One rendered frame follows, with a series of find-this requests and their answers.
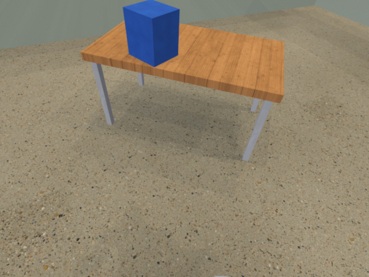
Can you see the table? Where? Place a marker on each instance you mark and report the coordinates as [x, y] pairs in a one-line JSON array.
[[226, 61]]

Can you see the carton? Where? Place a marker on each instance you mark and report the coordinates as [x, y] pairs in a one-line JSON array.
[[152, 30]]

